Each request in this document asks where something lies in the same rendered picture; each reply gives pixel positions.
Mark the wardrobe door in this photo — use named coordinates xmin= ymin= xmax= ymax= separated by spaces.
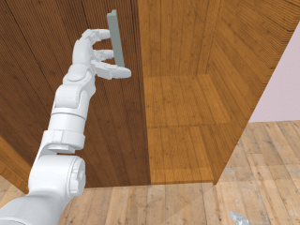
xmin=0 ymin=0 xmax=151 ymax=188
xmin=0 ymin=136 xmax=32 ymax=185

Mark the right robot hand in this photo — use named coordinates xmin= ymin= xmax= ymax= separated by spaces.
xmin=229 ymin=210 xmax=249 ymax=225

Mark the left robot hand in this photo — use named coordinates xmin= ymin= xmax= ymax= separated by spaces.
xmin=72 ymin=29 xmax=131 ymax=80

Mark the left robot upper arm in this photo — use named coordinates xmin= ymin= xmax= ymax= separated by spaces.
xmin=0 ymin=154 xmax=86 ymax=225

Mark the handle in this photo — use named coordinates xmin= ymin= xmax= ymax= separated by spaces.
xmin=107 ymin=9 xmax=125 ymax=68

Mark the left robot forearm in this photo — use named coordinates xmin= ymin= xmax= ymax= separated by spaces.
xmin=28 ymin=62 xmax=97 ymax=191

